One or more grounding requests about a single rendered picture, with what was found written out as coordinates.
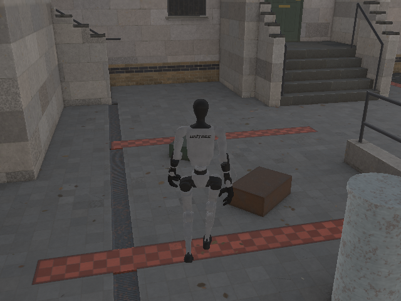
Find stairs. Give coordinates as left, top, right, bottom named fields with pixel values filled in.
left=280, top=48, right=380, bottom=106

